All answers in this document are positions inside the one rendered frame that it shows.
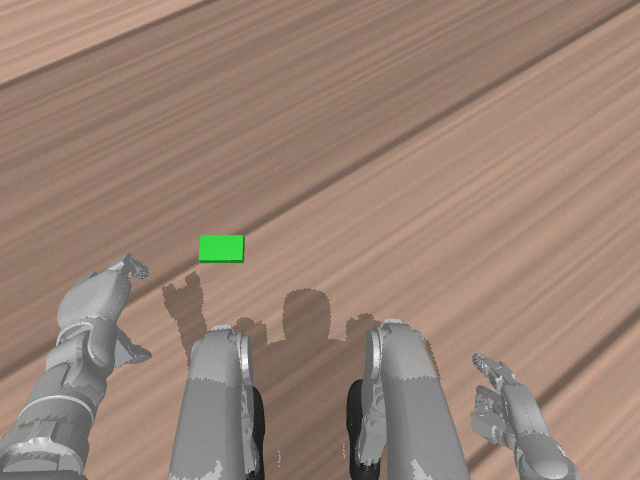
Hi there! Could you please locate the right robot foot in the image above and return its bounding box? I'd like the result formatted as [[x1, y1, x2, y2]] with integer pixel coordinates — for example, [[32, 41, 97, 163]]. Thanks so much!
[[346, 379, 380, 480]]

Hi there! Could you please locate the right robot hand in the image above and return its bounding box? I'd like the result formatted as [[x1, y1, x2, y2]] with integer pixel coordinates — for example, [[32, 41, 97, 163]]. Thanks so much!
[[470, 354, 550, 452]]

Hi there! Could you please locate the small box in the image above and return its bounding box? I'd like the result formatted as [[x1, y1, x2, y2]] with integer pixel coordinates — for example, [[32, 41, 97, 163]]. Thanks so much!
[[198, 235, 245, 263]]

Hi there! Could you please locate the left robot arm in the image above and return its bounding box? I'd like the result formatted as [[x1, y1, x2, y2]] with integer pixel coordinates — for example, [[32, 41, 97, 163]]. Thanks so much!
[[0, 318, 117, 480]]

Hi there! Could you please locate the left robot foot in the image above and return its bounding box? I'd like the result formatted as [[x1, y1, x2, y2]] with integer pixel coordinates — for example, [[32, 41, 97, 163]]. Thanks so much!
[[246, 386, 265, 480]]

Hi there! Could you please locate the right robot arm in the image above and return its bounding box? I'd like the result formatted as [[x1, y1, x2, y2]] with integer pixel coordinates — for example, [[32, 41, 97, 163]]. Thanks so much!
[[514, 434, 581, 480]]

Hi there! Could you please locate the left robot hand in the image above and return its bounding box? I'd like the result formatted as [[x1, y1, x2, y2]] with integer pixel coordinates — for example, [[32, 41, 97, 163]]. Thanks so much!
[[57, 253, 152, 368]]

